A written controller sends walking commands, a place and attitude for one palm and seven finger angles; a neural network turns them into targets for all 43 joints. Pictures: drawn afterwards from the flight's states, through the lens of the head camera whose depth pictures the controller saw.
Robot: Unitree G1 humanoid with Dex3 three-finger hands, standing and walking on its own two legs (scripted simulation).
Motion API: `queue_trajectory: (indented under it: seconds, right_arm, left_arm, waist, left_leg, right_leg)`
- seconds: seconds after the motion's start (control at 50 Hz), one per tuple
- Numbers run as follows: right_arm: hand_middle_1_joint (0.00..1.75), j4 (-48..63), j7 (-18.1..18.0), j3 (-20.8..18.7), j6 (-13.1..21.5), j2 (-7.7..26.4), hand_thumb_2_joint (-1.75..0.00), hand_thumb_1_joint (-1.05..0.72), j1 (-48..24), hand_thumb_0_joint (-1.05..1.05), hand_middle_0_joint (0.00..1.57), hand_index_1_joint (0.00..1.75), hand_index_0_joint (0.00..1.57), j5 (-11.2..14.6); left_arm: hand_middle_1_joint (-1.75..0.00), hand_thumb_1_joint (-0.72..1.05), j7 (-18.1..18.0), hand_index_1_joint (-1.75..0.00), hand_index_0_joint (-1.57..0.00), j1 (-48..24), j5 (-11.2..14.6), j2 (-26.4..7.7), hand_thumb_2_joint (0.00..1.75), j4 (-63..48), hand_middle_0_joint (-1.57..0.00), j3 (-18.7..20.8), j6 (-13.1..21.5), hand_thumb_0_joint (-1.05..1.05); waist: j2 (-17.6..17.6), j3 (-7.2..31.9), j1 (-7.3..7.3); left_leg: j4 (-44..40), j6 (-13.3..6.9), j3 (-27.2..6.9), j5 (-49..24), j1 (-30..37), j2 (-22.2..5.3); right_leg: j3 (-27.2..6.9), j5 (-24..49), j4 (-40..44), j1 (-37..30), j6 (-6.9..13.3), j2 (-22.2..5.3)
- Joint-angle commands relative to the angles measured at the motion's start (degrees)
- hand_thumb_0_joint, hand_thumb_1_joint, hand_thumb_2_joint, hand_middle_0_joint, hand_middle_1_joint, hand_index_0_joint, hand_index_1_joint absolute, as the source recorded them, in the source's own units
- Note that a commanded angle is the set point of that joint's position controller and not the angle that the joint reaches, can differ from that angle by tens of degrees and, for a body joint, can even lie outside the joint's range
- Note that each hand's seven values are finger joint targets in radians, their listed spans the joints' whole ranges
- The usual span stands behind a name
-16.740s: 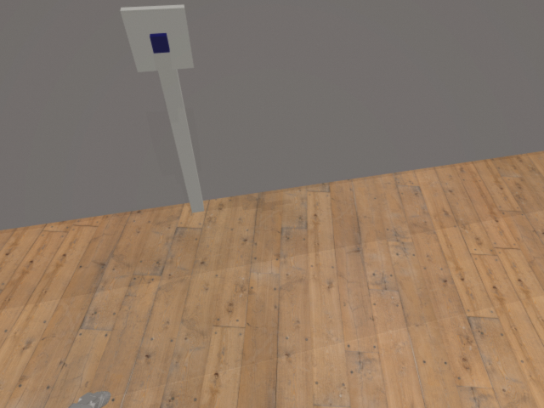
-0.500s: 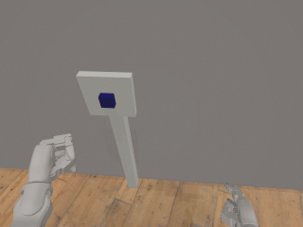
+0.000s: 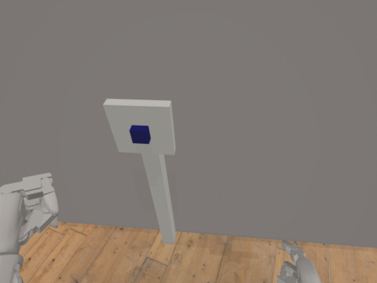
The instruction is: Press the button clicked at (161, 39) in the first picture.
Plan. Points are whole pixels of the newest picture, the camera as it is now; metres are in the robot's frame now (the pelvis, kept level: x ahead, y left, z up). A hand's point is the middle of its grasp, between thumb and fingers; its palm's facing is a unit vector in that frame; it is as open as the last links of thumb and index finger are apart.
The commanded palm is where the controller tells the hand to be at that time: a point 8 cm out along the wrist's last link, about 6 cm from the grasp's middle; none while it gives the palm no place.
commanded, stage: draw the hand back to the body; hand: left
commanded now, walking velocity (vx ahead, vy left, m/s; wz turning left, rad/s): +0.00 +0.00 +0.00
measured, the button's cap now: (140, 133) +0.48 +0.21 +0.06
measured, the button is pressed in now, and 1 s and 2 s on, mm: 0 0 0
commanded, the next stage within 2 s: step back with the hand held close in 0.24 s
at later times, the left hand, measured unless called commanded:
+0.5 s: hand (50, 211) +0.17 +0.25 +0.16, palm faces +0.38 -0.82 -0.42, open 3.1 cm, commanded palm +0.11 +0.28 +0.17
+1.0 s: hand (28, 245) +0.12 +0.26 +0.15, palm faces +0.33 -0.83 -0.46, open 3.1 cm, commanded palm +0.06 +0.30 +0.17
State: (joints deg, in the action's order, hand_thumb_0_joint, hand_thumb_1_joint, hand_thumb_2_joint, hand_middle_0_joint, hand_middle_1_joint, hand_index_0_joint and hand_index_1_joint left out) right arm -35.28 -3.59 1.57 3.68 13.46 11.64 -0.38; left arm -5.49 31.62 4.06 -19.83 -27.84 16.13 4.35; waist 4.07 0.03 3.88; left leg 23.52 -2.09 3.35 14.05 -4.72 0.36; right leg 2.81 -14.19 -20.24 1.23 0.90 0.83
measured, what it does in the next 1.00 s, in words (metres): shifts its weight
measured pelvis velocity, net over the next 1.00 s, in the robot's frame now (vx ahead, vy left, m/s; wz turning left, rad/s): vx -0.07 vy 0.02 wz -0.01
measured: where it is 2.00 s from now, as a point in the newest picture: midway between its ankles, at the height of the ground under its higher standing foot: outside the picture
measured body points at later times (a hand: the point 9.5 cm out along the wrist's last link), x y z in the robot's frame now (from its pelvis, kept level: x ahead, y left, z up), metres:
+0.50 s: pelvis -0.02 +0.00 +0.00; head -0.02 -0.01 +0.45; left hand +0.15 +0.29 +0.18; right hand +0.17 -0.22 -0.08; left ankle -0.01 +0.09 -0.74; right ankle -0.03 -0.11 -0.74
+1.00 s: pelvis -0.07 +0.02 -0.01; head -0.05 +0.03 +0.44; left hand +0.10 +0.30 +0.17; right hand +0.12 -0.22 -0.08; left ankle -0.01 +0.09 -0.74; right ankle -0.03 -0.11 -0.74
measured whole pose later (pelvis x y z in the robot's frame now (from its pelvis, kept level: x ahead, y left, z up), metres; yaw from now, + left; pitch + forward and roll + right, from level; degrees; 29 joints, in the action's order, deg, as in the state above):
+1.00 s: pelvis -0.07 +0.02 -0.01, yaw +0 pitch +1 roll -2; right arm -30.0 -3.7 0.1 0.9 12.8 10.6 0.0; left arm -7.2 35.8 2.1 -21.5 -32.9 19.7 10.6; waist 1.4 -0.4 0.5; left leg 31.8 -4.1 3.9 11.9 -21.2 0.5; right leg 2.5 -11.3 -28.3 17.6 -0.5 0.1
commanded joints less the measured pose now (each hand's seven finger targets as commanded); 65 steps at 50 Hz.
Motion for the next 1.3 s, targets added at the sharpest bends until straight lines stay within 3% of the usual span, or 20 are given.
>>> queue_trajectory:
  seconds: [0.0,0.04,0.24,0.34,0.36,0.38,0.42,0.48,0.56,0.66,0.76,0.9,0.98,1.02,1.06,1.08,1.12,1.14,1.2,1.28]
  right_arm:
    - [0.30,9.4,-0.8,-2.0,3.2,5.6,-0.90,-0.90,-8.7,0.00,0.20,0.30,0.20,0.2]
    - [0.30,9.3,-0.9,-2.1,3.2,5.9,-0.90,-0.90,-8.7,0.00,0.20,0.30,0.20,0.2]
    - [0.30,9.1,-1.4,-1.7,4.6,5.6,-0.90,-0.90,-9.1,0.00,0.20,0.30,0.20,-0.1]
    - [0.30,8.4,-1.4,-1.7,4.4,5.7,-0.90,-0.90,-8.9,0.00,0.20,0.30,0.20,-0.1]
    - [0.30,11.1,-1.1,-2.2,3.0,7.2,-0.90,-0.90,-8.6,0.00,0.20,0.30,0.20,0.4]
    - [0.30,9.9,-1.1,-2.2,2.0,6.2,-0.90,-0.90,-8.1,0.00,0.20,0.30,0.20,0.0]
    - [0.30,10.5,-0.6,-2.4,0.8,6.3,-0.90,-0.90,-8.1,0.00,0.20,0.30,0.20,-0.1]
    - [0.30,11.4,-0.7,-2.8,-0.1,6.6,-0.90,-0.90,-7.6,0.00,0.20,0.30,0.20,-0.1]
    - [0.30,13.0,-0.8,-3.6,-1.2,6.4,-0.90,-0.90,-7.3,0.00,0.20,0.30,0.20,0.3]
    - [0.30,14.1,-0.8,-4.1,-1.9,6.6,-0.90,-0.90,-7.1,0.00,0.20,0.30,0.20,0.7]
    - [0.30,13.9,-1.1,-4.4,-1.4,6.9,-0.90,-0.90,-6.9,0.00,0.20,0.30,0.20,0.6]
    - [0.30,14.0,-1.1,-4.5,-0.2,7.2,-0.90,-0.90,-6.1,0.00,0.20,0.30,0.20,0.6]
    - [0.30,13.1,-1.0,-4.5,0.3,6.8,-0.90,-0.90,-4.8,0.00,0.20,0.30,0.20,0.4]
    - [0.30,12.3,-1.2,-4.4,0.7,6.6,-0.90,-0.90,-4.4,0.00,0.20,0.30,0.20,0.2]
    - [0.30,12.3,-1.5,-4.0,1.1,6.7,-0.90,-0.90,-4.7,0.00,0.20,0.30,0.20,0.0]
    - [0.30,12.5,-1.7,-3.8,1.5,7.1,-0.90,-0.90,-5.1,0.00,0.20,0.30,0.20,-0.1]
    - [0.30,12.9,-2.1,-4.0,2.8,7.9,-0.90,-0.90,-6.4,0.00,0.20,0.30,0.20,-0.4]
    - [0.30,12.7,-2.3,-4.0,3.0,7.3,-0.90,-0.90,-6.9,0.00,0.20,0.30,0.20,-0.7]
    - [0.30,12.0,-1.4,-4.6,3.9,6.2,-0.90,-0.90,-5.4,0.00,0.20,0.30,0.20,-0.9]
    - [0.30,9.9,-0.2,-4.3,5.2,5.9,-0.90,-0.90,-4.7,0.00,0.20,0.30,0.20,-0.9]
  left_arm:
    - [-1.50,0.90,-1.0,-1.50,-1.30,-3.9,-0.1,-6.9,0.90,-10.0,-1.30,5.2,3.5,0.00]
    - [-1.50,0.90,-0.9,-1.50,-1.30,-5.1,-0.2,-6.3,0.90,-9.1,-1.30,4.5,3.4,0.00]
    - [-1.50,0.90,-1.9,-1.50,-1.30,-6.2,-0.7,-8.8,0.90,-12.9,-1.30,6.2,4.0,0.00]
    - [-1.50,0.90,-1.5,-1.50,-1.30,-7.4,-0.6,-6.6,0.90,-8.6,-1.30,4.4,3.6,0.00]
    - [-1.50,0.90,-1.8,-1.50,-1.30,-12.1,-0.6,-14.0,0.90,-12.9,-1.30,12.1,5.6,0.00]
    - [-1.50,0.90,-1.4,-1.50,-1.30,-6.5,-0.7,-9.5,0.90,-8.1,-1.30,8.9,5.8,0.00]
    - [-1.50,0.90,-1.2,-1.50,-1.30,-3.4,-1.2,-7.9,0.90,-7.6,-1.30,6.9,6.1,0.00]
    - [-1.50,0.90,-1.3,-1.50,-1.30,-0.2,-1.2,-8.4,0.90,-10.6,-1.30,7.3,7.3,0.00]
    - [-1.50,0.90,-1.8,-1.50,-1.30,3.5,-0.9,-11.4,0.90,-15.8,-1.30,10.3,7.9,0.00]
    - [-1.50,0.90,-2.3,-1.50,-1.30,6.4,-0.5,-12.2,0.90,-17.7,-1.30,11.9,8.0,0.00]
    - [-1.50,0.90,-2.3,-1.50,-1.30,5.9,-0.7,-11.4,0.90,-15.8,-1.30,11.6,8.3,0.00]
    - [-1.50,0.90,-2.9,-1.50,-1.30,3.4,-1.9,-10.5,0.90,-15.4,-1.30,10.7,9.4,0.00]
    - [-1.50,0.90,-3.9,-1.50,-1.30,2.0,-2.0,-11.2,0.90,-17.9,-1.30,10.3,10.7,0.00]
    - [-1.50,0.90,-4.6,-1.50,-1.30,0.9,-2.3,-11.6,0.90,-19.5,-1.30,10.0,11.5,0.00]
    - [-1.50,0.90,-5.0,-1.50,-1.30,1.3,-2.3,-11.8,0.90,-20.2,-1.30,10.4,11.8,0.00]
    - [-1.50,0.90,-5.1,-1.50,-1.30,1.8,-2.4,-12.0,0.90,-20.7,-1.30,10.8,12.0,0.00]
    - [-1.50,0.90,-4.9,-1.50,-1.30,1.5,-3.6,-12.0,0.90,-20.9,-1.30,12.5,12.5,0.00]
    - [-1.50,0.90,-4.7,-1.50,-1.30,0.9,-4.2,-12.4,0.90,-19.9,-1.30,13.0,12.6,0.00]
    - [-1.50,0.90,-4.6,-1.50,-1.30,2.4,-3.8,-12.0,0.90,-19.2,-1.30,13.3,12.8,0.00]
    - [-1.50,0.90,-3.6,-1.50,-1.30,6.7,-1.9,-10.3,0.90,-18.8,-1.30,10.4,12.7,0.00]
  waist:
    - [-2.4,-0.6,-0.38]
    - [-3.1,-2.1,-0.69]
    - [1.7,1.5,0.26]
    - [-2.7,-2.8,-0.52]
    - [-3.1,-6.0,-2.57]
    - [-4.6,-5.2,-2.88]
    - [-5.3,-3.4,-3.02]
    - [-1.5,3.0,-2.97]
    - [-1.8,11.5,-2.79]
    - [0.3,12.2,-2.68]
    - [0.3,7.4,-2.82]
    - [-3.5,2.9,-3.90]
    - [-7.3,3.0,-4.53]
    - [-6.2,3.1,-4.99]
    - [-3.2,3.2,-5.03]
    - [0.9,3.3,-4.81]
    - [11.3,4.1,-3.67]
    - [12.3,3.7,-3.50]
    - [4.4,4.3,-3.41]
    - [4.5,7.1,-3.49]
  left_leg:
    - [-3.0,0.2,-3.8,-12.8,1.9,-1.9]
    - [-3.4,0.2,-3.9,-10.5,1.8,-2.0]
    - [-3.5,0.6,-4.5,-10.5,2.2,-1.7]
    - [-4.6,0.5,-4.6,-7.6,0.8,-1.8]
    - [-2.8,-0.9,-5.8,-2.3,-4.0,-2.9]
    - [-1.7,-1.0,-6.2,-2.2,-4.0,-2.5]
    - [-1.1,-0.9,-5.9,-3.8,-3.5,-2.7]
    - [-1.7,-0.9,-5.8,-10.6,-3.5,-3.5]
    - [0.3,-1.0,-5.8,-24.1,-1.7,-4.7]
    - [0.4,-0.8,-7.1,-27.4,-5.1,-6.1]
    - [-2.4,-1.7,-8.7,-18.3,-12.4,-8.0]
    - [-2.3,-2.5,-9.6,9.3,-22.6,-6.2]
    - [7.9,-0.7,-7.5,10.1,-13.9,-2.7]
    - [11.3,-0.2,-7.3,8.7,-9.2,-2.4]
    - [4.9,-0.7,-10.4,8.6,-10.7,-4.3]
    - [-1.6,-1.6,-13.8,10.6,-14.6,-6.9]
    - [-17.6,-4.7,-24.3,27.8,-31.9,-15.4]
    - [-20.2,-6.0,-26.4,31.2,-36.7,-17.6]
    - [-14.0,-6.6,-21.6,16.8,-29.2,-16.2]
    - [-13.5,-3.2,-17.5,5.7,-13.5,-12.8]
  right_leg:
    - [-2.2,10.6,3.7,6.3,0.4,-0.6]
    - [-2.2,8.0,4.8,7.4,0.4,-0.4]
    - [-2.8,8.0,4.5,4.9,0.9,-0.6]
    - [-2.3,5.1,5.4,6.8,0.7,-0.2]
    - [-8.5,3.6,8.5,13.3,0.0,-3.1]
    - [-8.3,2.3,9.0,14.0,0.3,-4.3]
    - [-7.9,2.3,8.9,14.5,0.2,-5.0]
    - [-5.7,10.2,4.2,10.3,-0.2,-4.7]
    - [-4.0,21.4,-2.0,6.0,-1.0,-3.9]
    - [-3.6,21.3,-6.5,5.8,-1.1,-2.9]
    - [-4.1,14.1,-8.9,7.1,-1.2,-2.3]
    - [-9.2,2.7,-4.3,8.9,0.0,-4.4]
    - [-13.0,-10.6,3.9,21.8,2.7,-9.1]
    - [-12.4,-12.8,4.8,27.6,3.5,-10.5]
    - [-8.7,-10.1,0.9,25.6,2.0,-7.4]
    - [-6.4,-7.9,-3.4,21.2,0.4,-4.0]
    - [-3.1,-3.5,-22.5,4.3,-1.8,2.8]
    - [-4.0,-4.6,-29.7,1.7,-2.0,3.3]
    - [-4.9,-9.5,-28.3,7.2,-1.2,2.6]
    - [-1.6,-13.9,-14.1,12.9,-0.5,3.2]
